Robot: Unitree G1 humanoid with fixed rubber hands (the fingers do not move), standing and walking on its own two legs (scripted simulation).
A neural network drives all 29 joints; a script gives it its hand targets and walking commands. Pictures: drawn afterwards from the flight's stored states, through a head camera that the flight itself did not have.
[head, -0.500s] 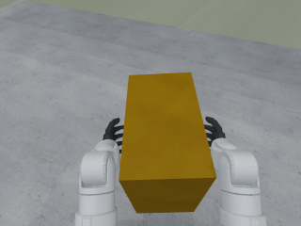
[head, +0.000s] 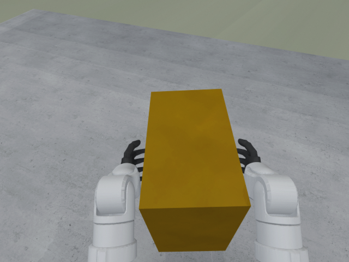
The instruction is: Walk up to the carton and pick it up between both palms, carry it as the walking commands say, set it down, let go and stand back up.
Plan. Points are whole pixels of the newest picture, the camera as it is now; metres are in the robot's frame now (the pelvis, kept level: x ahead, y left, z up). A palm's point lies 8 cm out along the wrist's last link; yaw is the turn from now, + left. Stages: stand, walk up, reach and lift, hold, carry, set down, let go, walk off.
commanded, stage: carry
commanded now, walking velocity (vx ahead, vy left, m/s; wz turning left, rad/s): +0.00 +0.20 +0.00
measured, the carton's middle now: (189, 173) +0.32 -0.01 +0.02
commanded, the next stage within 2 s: none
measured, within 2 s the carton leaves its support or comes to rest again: neither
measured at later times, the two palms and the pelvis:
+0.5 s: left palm (53, 211) +0.21 +0.26 +0.09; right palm (191, 214) +0.20 +0.00 +0.08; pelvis -0.08 +0.14 +0.00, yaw -2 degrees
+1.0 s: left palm out of the picture +0.12 +0.41 +0.09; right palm out of the picture +0.11 +0.15 +0.08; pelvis -0.16 +0.28 +0.00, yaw -2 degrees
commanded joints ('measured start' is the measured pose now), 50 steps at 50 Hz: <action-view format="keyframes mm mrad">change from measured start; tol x32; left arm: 1 -435 -990 -618 -102 -417 -20 -288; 50 -486 -1025 -632 -58 -460 -24 -314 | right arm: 1 -507 1039 684 -70 453 -37 290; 50 -549 1053 673 -61 424 -44 277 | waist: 1 25 -169 -350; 4 0 303 -352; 19 31 -280 -303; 29 24 -196 -330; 33 0 326 -359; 50 42 -40 -256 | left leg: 1 141 -27 84 -257 171 -4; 6 353 279 -227 -227 851 227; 17 147 198 -131 -309 335 129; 21 -160 33 -120 311 -44 11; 27 -26 -23 35 -1 -23 -24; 34 346 289 -272 -248 824 213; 45 167 202 -142 -355 254 120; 50 -186 32 -159 327 0 -4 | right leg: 1 213 -138 91 -46 463 -69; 5 -183 91 24 424 -415 -2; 16 164 107 1 -131 -92 -83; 19 299 -317 452 -280 222 -231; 27 258 -182 147 -138 599 -138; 34 -188 103 44 447 -416 -2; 50 227 -296 330 -280 298 -225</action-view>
